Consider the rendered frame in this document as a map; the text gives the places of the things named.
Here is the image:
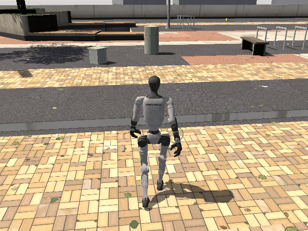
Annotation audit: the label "left robot upper arm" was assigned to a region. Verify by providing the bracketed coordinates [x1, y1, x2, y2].
[132, 96, 144, 122]

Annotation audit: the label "robot head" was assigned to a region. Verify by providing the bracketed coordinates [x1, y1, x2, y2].
[146, 76, 162, 99]

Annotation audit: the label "right robot foot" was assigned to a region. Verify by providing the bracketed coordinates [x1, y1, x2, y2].
[157, 180, 164, 191]

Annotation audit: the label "left robot hand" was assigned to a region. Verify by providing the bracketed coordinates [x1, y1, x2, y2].
[130, 129, 141, 138]

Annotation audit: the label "right robot hand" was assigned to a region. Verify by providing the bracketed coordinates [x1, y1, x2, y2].
[170, 142, 182, 157]

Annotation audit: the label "right robot upper arm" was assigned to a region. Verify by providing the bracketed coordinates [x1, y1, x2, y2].
[164, 97, 176, 124]

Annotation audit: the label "robot left forearm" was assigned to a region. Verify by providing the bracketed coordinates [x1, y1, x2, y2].
[130, 115, 137, 131]

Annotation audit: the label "robot right forearm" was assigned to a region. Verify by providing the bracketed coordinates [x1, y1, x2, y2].
[171, 118, 181, 143]

